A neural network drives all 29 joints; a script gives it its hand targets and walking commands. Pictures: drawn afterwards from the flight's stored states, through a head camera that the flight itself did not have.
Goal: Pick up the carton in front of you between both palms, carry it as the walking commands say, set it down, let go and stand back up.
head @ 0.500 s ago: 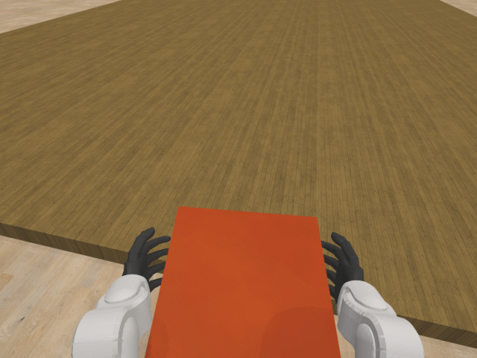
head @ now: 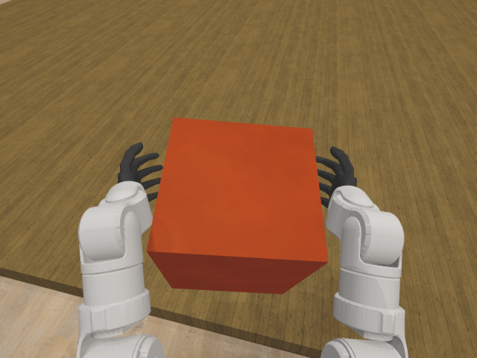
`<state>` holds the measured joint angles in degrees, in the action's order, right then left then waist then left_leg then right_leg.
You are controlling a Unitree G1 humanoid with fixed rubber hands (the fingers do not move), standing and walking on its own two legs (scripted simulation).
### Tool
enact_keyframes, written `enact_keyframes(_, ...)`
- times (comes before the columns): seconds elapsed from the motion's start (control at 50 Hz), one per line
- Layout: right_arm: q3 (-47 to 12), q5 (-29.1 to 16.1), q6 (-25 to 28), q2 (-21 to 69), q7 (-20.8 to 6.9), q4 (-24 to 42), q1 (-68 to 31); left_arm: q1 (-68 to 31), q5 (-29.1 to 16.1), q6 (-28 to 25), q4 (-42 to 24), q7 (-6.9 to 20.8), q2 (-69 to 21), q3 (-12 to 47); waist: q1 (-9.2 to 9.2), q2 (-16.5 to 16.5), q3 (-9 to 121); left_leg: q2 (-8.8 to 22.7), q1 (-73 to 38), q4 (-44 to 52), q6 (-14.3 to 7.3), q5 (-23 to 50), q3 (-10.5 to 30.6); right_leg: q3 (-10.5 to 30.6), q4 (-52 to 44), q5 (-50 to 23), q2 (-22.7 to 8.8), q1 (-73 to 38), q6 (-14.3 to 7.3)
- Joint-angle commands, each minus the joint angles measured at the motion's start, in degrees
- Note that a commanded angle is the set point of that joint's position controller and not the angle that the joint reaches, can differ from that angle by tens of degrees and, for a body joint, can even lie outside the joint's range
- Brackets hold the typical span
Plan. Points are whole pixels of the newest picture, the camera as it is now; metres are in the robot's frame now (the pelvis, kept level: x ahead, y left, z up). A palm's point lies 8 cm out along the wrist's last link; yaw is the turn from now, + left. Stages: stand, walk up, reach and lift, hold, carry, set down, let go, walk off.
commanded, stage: carry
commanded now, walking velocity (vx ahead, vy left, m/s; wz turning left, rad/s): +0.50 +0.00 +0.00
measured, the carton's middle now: (234, 216) +0.35 +0.01 +0.08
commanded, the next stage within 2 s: none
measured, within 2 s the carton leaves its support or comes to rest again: neither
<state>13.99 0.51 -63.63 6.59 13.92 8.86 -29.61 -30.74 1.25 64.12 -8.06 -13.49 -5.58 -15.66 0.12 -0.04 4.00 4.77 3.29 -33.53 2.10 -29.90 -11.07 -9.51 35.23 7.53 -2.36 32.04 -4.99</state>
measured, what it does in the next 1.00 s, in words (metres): climbs: left foot 0.12 m higher, then right foot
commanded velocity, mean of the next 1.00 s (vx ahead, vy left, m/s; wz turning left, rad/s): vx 0.50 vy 0.00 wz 0.00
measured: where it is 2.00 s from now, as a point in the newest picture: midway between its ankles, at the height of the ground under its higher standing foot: (252, 139)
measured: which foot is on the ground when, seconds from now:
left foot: down 0.00-0.00, up 0.02-0.44, down 0.46-0.96, up 0.98-1.00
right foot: down 0.00-0.48, up 0.50-0.94, down 0.96-1.00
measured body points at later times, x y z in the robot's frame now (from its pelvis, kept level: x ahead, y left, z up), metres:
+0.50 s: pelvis +0.38 -0.03 +0.03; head +0.42 -0.05 +0.48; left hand +0.75 +0.10 +0.16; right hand +0.73 -0.21 +0.15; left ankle +0.53 +0.02 -0.60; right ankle +0.15 -0.07 -0.65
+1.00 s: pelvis +0.76 -0.09 +0.12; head +0.74 -0.08 +0.57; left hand +1.12 +0.08 +0.31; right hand +1.12 -0.24 +0.31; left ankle +0.57 +0.01 -0.52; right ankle +0.87 -0.16 -0.60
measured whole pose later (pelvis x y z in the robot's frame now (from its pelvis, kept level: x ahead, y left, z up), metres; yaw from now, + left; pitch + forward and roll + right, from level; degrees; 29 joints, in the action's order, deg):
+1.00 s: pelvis +0.76 -0.09 +0.12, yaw -3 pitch +2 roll -1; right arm 20.5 4.0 -66.6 4.9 14.2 2.4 -40.2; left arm -41.8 0.7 69.0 -2.9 -14.1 -5.0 -17.7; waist 5.1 -0.4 5.2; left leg -1.2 11.1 -60.3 -2.3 -26.1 -1.5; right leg -8.8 32.0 7.3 2.6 28.9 -6.7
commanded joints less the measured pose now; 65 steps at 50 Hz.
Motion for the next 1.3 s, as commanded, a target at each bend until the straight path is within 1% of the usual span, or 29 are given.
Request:
enact_keyframes(0.0, -28.41, -5.97, 1.41, 35.60, 1.23, 1.09, -35.78, -32.17, -8.64, -3.13, 1.78, 0.29, -32.44, 27.52, 3.52, -20.96, 22.84, -7.80, 35.83, -44.56, -4.17, -0.71, 8.03, 46.92, -18.22, 13.71, -17.13, -43.18, -9.60)
enact_keyframes(0.06, -26.19, -6.56, 3.45, 42.35, 0.56, -0.48, -41.24, -46.18, -15.62, -5.36, -5.45, 2.72, -43.45, 33.45, 4.56, -4.17, 24.20, -2.90, 41.33, -48.37, -6.03, 4.85, 12.26, 35.69, -12.18, -6.55, -14.52, -42.12, -9.60)
enact_keyframes(0.14, -28.38, -4.57, 6.09, 40.04, 0.01, -0.56, -34.11, -41.89, -16.20, -7.67, -8.96, 3.30, -42.61, 35.21, 4.39, -6.73, 28.80, -2.71, 47.95, -44.61, -5.72, 9.23, 9.99, 24.23, -8.10, -24.46, -14.14, -51.26, -5.36)
enact_keyframes(0.18, -29.48, -5.58, 5.94, 39.25, -0.65, 2.10, -36.61, -35.09, -13.63, -6.72, -5.86, 3.94, -43.14, 35.66, 4.58, -3.38, 27.09, -2.41, 53.56, -46.08, -5.39, 7.00, 10.19, 24.22, -7.19, -26.85, -15.62, -51.89, -7.87)
enact_keyframes(0.22, -30.83, -5.02, 5.40, 39.71, -0.58, 0.39, -30.20, -35.83, -14.01, -6.86, -10.07, 3.33, -39.21, 34.72, 4.43, -9.78, 24.34, -3.21, 59.05, -46.23, -5.17, 6.92, 6.94, 19.98, -6.32, -33.85, -12.73, -54.80, -3.53)
enact_keyframes(0.32, -31.45, -6.35, 4.36, 35.61, -0.40, 5.26, -29.66, -33.26, -15.26, -4.74, -10.29, 3.43, -36.65, 35.63, 8.24, -4.99, 17.06, -3.35, 73.48, -50.67, -8.03, -0.76, -0.79, 16.83, -8.67, -46.47, -10.02, -60.04, -7.53)
enact_keyframes(0.34, -29.95, -4.96, 3.59, 34.24, -0.13, 4.12, -30.64, -34.69, -14.97, -4.51, -11.00, 3.11, -35.45, 36.27, 6.95, -7.27, 15.49, -0.99, 69.60, -45.06, -8.79, -1.15, 3.70, 15.82, -10.65, -44.23, -10.82, -56.98, -7.29)
enact_keyframes(0.38, -31.17, -6.98, 1.99, 34.79, 0.36, 2.30, -30.15, -31.19, -15.28, -3.35, -10.92, 3.03, -33.01, 33.95, 3.64, -5.56, 13.71, -9.06, 43.09, -30.27, -9.62, 7.89, -10.82, 5.14, -16.33, -63.00, -4.90, -37.73, -3.95)
enact_keyframes(0.42, -31.86, -6.61, 1.90, 37.76, -0.16, 4.04, -32.69, -35.06, -14.18, -2.85, -14.63, 3.14, -34.77, 34.75, -7.42, -12.81, 22.45, -14.49, 12.54, -21.47, -10.62, 13.97, -9.46, 0.14, 3.42, -83.00, -4.42, -26.04, -2.58)
enact_keyframes(0.44, -32.53, -7.72, 1.97, 36.50, -0.89, 4.84, -33.44, -34.74, -13.51, -2.73, -11.48, 3.21, -37.06, 34.64, -12.03, -8.36, 29.52, -10.79, -3.14, -7.61, -12.71, 16.53, 4.82, 3.28, 20.29, -66.93, -2.44, -18.33, -0.66)
enact_keyframes(0.46, -33.05, -8.23, 1.92, 36.89, -1.48, 3.18, -34.12, -33.84, -10.07, -2.76, -10.39, 2.99, -34.94, 32.54, -9.61, 11.54, 35.59, 7.88, -9.29, 5.54, -22.29, 21.08, 43.64, 5.45, 46.81, -4.56, 8.49, -10.04, 3.75)
enact_keyframes(0.48, -34.09, -8.69, 2.03, 37.86, -1.31, 1.73, -30.36, -33.66, -10.32, -2.89, -9.42, 2.90, -35.39, 32.70, -7.93, 14.48, 34.51, 13.20, -12.90, 7.43, -28.40, 31.93, 59.72, 16.15, 65.38, 11.08, 12.21, -0.37, 3.72)
enact_keyframes(0.52, -38.23, -12.32, 3.17, 43.17, -1.85, 9.27, -39.85, -32.97, -10.19, -3.98, -9.61, 3.08, -37.86, 29.83, -10.00, 2.92, 31.48, 8.81, -14.67, 1.12, -27.05, 40.03, 48.17, 18.93, 68.76, 16.93, 9.33, 10.98, 1.25)
enact_keyframes(0.54, -39.17, -14.02, 3.12, 43.18, -2.36, 10.11, -39.81, -30.19, -8.83, -3.71, -7.71, 3.17, -37.70, 27.49, -6.32, -1.75, 28.94, 7.70, -9.49, 1.58, -22.25, 32.55, 43.16, 18.18, 61.79, 15.84, 6.02, 11.08, 0.28)
enact_keyframes(0.62, -42.67, -16.92, 3.64, 46.37, -4.86, 5.84, -43.20, -29.87, -1.94, -4.63, -4.44, 1.39, -33.45, 23.83, -4.15, -3.31, 20.89, 6.70, -6.87, 6.28, -17.38, 29.66, 35.70, 13.88, 52.29, 17.82, 1.96, 17.34, -0.64)
enact_keyframes(0.74, -35.55, -14.19, 0.64, 40.12, -3.80, 1.27, -38.39, -33.12, -2.54, -1.91, -2.86, 0.40, -31.26, 25.52, -4.02, 5.53, 17.59, 1.39, -5.40, 9.91, -12.22, 58.81, 14.22, 3.68, 18.54, -0.89, 2.70, 8.93, 0.00)
enact_keyframes(0.82, -26.04, -8.81, -2.22, 35.99, -2.41, -6.56, -32.46, -36.46, -5.36, 1.34, -2.38, -0.15, -31.21, 28.38, -2.43, 12.74, 17.21, 0.87, -10.02, 10.66, -9.95, 67.05, 8.77, 0.38, 0.09, -10.25, 4.08, 1.05, -0.21)
enact_keyframes(0.84, -26.47, -8.12, -2.44, 34.51, -1.66, -3.10, -35.76, -37.57, -5.71, 2.13, -2.10, -0.13, -32.16, 28.26, -3.27, 10.09, 16.26, 0.74, -10.68, 8.41, -9.91, 71.67, 8.25, -3.92, -4.17, -10.94, 6.66, -1.65, -0.18)
enact_keyframes(0.86, -22.93, -5.69, -3.42, 31.87, -1.00, -4.73, -34.53, -39.53, -7.83, 2.95, -2.39, 0.01, -32.97, 28.16, -0.68, 14.55, 16.99, 0.69, -11.87, 2.73, -8.07, 74.25, 6.36, -3.85, -7.90, -13.28, 8.06, -5.63, -0.71)
enact_keyframes(0.9, -19.28, -2.31, -4.33, 31.80, 0.42, -9.03, -31.72, -43.34, -9.62, 3.97, -1.85, -0.13, -31.79, 28.75, 5.58, 5.51, 22.59, -0.04, 1.58, -19.23, -4.86, 59.96, 4.32, -0.43, -11.00, -11.31, 4.74, -30.48, -0.76)
enact_keyframes(0.92, -19.00, -2.24, -4.93, 30.91, 0.66, -5.44, -35.53, -43.72, -10.76, 4.27, 0.64, -0.04, -31.67, 26.25, 7.88, -3.03, 24.45, -3.81, 14.26, -30.51, -3.81, 38.78, 4.42, 11.00, -7.00, -13.05, -2.33, -41.72, -2.19)
enact_keyframes(0.94, -19.49, -4.01, -5.47, 30.37, 0.83, -5.37, -40.27, -44.65, -11.38, 4.38, 3.75, -0.68, -30.95, 25.36, 4.15, -16.14, 26.08, -11.89, 31.34, -45.88, -3.25, 0.63, 4.83, 36.13, -9.13, -23.31, -16.22, -48.88, -9.55)
enact_keyframes(0.96, -18.79, -1.69, -5.92, 31.36, 1.04, -5.88, -40.68, -46.73, -10.51, 4.50, 2.07, -0.84, -33.73, 25.63, 4.24, -12.02, 27.57, -10.10, 36.72, -54.33, -4.58, 0.05, 11.26, 42.52, -11.55, -14.63, -18.80, -49.02, -14.76)
enact_keyframes(1.0, -17.44, -3.77, -5.77, 33.59, 0.58, -8.55, -44.04, -50.06, -13.12, 4.09, 1.23, 0.14, -38.72, 27.49, 4.90, -1.91, 22.48, -4.90, 37.01, -49.10, -6.43, 5.37, 14.76, 38.03, -15.18, 0.93, -16.02, -35.88, -12.75)
enact_keyframes(1.02, -17.98, -3.20, -5.58, 34.63, 0.14, -7.71, -45.15, -48.01, -13.13, 4.55, 4.87, 1.33, -41.24, 27.78, 2.45, 1.04, 18.73, -3.38, 35.76, -43.69, -6.11, 6.84, 13.67, 33.32, -18.34, 8.13, -13.98, -30.21, -9.47)
enact_keyframes(1.08, -21.76, -4.04, -3.68, 41.82, -1.29, -3.23, -49.57, -53.64, -15.98, 2.72, 0.49, 3.74, -48.95, 31.60, 1.61, -3.35, 18.96, -0.91, 33.60, -33.08, -4.92, 8.44, 12.82, 29.27, -21.93, 13.96, -14.32, -26.38, -9.38)
enact_keyframes(1.12, -23.21, -2.94, -3.33, 42.47, -1.89, -7.41, -47.14, -44.34, -12.81, 2.54, 10.24, 4.67, -50.68, 28.43, -0.21, -5.52, 18.78, 0.03, 32.12, -24.61, -5.01, 16.16, 11.05, 20.65, -24.31, 13.60, -13.20, -23.51, -7.57)
enact_keyframes(1.18, -27.35, -5.47, -0.87, 49.61, -4.00, -9.02, -38.42, -43.62, -11.81, 0.58, 3.93, 4.55, -53.75, 31.34, 1.46, -2.35, 20.56, -0.64, 33.60, -9.81, -2.65, 17.99, 8.41, 14.36, -21.42, -6.23, -10.90, -34.29, -6.22)
enact_keyframes(1.28, -32.16, -6.13, 2.23, 53.26, -5.28, -4.53, -28.57, -23.61, -4.33, -2.25, 4.40, 4.23, -51.00, 31.32, 2.43, -6.15, 17.96, -4.73, 27.34, 4.14, -1.33, 26.00, 0.18, 7.26, -16.53, -27.86, -8.89, -38.94, -1.79)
